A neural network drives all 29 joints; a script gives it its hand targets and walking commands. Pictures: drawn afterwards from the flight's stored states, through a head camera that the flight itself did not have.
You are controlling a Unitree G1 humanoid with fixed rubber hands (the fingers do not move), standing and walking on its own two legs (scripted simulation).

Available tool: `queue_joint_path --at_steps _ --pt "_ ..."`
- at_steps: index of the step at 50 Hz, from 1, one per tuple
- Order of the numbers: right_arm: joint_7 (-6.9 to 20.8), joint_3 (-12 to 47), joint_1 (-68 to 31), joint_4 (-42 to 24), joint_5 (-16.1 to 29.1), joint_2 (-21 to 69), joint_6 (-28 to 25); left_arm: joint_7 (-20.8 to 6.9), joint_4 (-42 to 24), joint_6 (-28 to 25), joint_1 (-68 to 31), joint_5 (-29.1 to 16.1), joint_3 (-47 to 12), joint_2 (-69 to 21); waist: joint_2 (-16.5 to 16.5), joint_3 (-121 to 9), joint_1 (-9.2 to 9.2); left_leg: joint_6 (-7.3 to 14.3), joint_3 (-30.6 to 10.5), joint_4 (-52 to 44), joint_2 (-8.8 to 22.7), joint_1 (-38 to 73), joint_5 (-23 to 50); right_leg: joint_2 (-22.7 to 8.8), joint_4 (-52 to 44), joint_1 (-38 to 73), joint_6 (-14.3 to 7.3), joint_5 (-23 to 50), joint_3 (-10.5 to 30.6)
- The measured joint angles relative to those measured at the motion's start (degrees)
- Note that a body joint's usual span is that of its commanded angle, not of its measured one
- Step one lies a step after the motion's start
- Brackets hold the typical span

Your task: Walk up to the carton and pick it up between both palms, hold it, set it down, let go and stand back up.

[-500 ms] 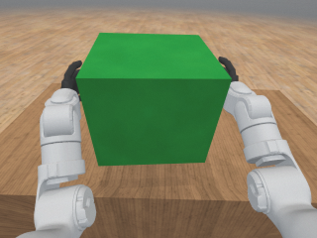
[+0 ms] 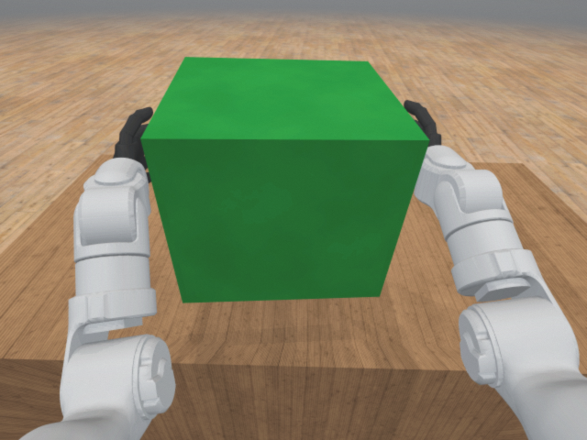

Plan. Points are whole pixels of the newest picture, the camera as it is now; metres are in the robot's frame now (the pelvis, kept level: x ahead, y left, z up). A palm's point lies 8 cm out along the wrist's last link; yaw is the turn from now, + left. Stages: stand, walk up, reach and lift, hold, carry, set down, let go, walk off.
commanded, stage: hold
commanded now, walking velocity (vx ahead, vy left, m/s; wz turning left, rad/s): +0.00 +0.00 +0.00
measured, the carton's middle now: (280, 175) +0.42 +0.00 +0.22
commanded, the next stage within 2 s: none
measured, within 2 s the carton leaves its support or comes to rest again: neither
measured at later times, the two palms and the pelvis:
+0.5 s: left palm (136, 172) +0.36 +0.18 +0.26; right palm (428, 157) +0.36 -0.19 +0.27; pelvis +0.00 +0.00 +0.00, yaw -1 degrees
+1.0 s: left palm (132, 173) +0.37 +0.18 +0.26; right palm (423, 158) +0.36 -0.19 +0.27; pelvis +0.00 +0.00 +0.00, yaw +1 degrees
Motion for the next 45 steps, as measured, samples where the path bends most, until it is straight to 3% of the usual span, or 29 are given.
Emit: queue_joint_path --at_steps 16,25,45 --pt "-0.06 -0.43 0.19 0.35 0.37 0.08 -0.09 0.67 -0.31 -0.09 0.71 -0.32 -0.37 -0.32 -0.6 -0.7 -0.62 0.18 0.42 0.26 -0.04 -0.22 -0.07 0.02 -0.06 -0.19 0.19 0.23 0.57" --pt "0.73 -0.2 -0.84 2.98 -0.24 -0.61 0.48 0.45 2.57 0.1 -0.72 0.8 1.3 -1.64 -0.69 -1.43 0.42 0.18 0.86 -0.71 0.02 -0.22 0.52 0.07 -0.41 -0.61 0.11 0.62 1.09" --pt "-0.86 -0.01 1.25 -1.49 0.51 0.34 0.89 -0.16 0.02 -0.4 0.92 -0.3 0.57 -0.37 -0.8 -0.99 -1.01 -0.22 -0.95 -0.32 0.08 -0.22 0.12 0.23 -1.18 0.57 -0.24 0.2 -0.5"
